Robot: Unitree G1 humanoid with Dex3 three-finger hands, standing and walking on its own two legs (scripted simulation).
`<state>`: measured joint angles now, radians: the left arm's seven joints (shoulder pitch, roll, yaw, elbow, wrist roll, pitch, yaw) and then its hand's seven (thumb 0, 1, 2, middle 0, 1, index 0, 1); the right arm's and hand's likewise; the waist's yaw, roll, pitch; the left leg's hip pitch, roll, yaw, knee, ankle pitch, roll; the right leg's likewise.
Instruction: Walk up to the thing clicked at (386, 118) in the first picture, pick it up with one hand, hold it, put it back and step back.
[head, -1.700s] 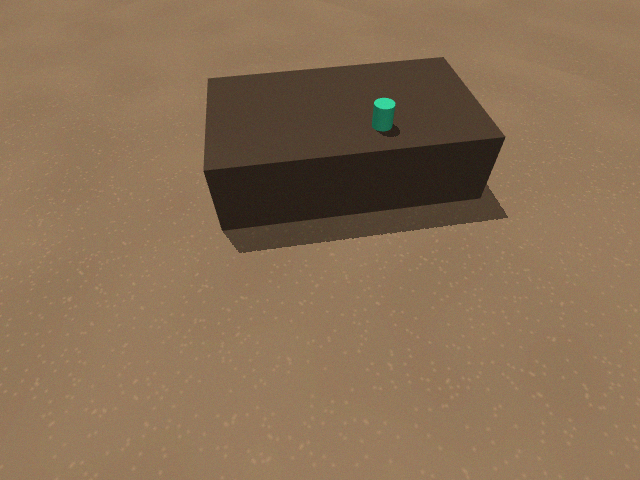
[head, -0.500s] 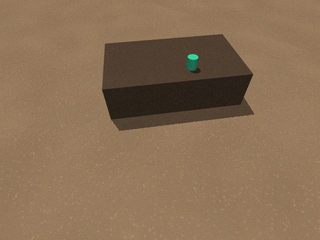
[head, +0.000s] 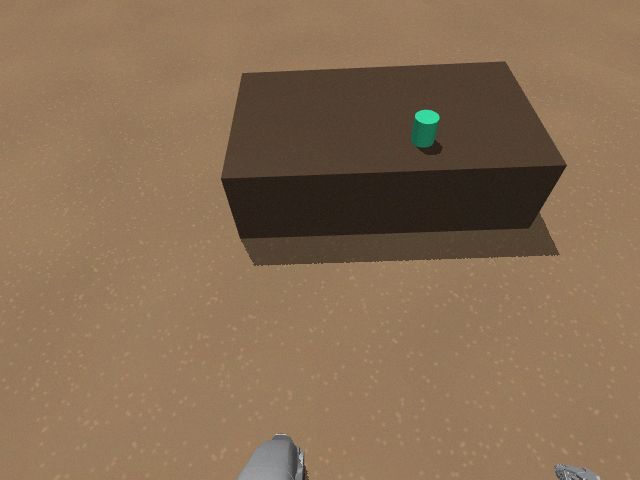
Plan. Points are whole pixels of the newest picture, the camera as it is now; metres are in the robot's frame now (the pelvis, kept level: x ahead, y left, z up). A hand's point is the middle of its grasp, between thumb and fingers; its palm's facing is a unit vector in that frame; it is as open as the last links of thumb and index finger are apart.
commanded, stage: walk up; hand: right
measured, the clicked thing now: (424, 128) +1.25 -0.28 -0.39
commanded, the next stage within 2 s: none
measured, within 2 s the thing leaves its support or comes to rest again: neither
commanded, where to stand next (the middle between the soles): +0.77 -0.03 m, yaw +2 degrees
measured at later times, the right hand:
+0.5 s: hand (555, 380) +0.29 -0.32 -0.14, palm faces +0.00 +0.93 -0.36, open 7.4 cm
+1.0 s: hand (519, 248) +0.53 -0.33 -0.14, palm faces -0.15 +0.92 -0.36, open 7.4 cm
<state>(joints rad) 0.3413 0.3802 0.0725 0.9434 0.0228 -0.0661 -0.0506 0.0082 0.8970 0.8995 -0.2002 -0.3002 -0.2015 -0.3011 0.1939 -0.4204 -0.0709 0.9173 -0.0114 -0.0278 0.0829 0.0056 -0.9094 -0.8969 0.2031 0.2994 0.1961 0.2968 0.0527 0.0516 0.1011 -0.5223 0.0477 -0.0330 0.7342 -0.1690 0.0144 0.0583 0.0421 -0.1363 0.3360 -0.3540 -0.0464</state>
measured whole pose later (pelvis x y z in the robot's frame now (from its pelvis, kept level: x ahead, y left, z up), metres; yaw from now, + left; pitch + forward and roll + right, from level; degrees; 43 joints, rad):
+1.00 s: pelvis +0.43 -0.07 +0.00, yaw +4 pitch -2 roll -2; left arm 0.38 0.40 0.05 0.84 0.02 -0.08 -0.04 0.01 0.90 0.90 -0.20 -0.30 -0.20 -0.30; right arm 0.25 -0.41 -0.07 0.87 -0.02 -0.03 0.08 0.01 -0.91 -0.90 0.20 0.30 0.20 0.30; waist 0.05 0.03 0.09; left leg -0.45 0.06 0.01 0.64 -0.20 0.03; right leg -0.07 -0.02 -0.14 0.48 -0.37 0.00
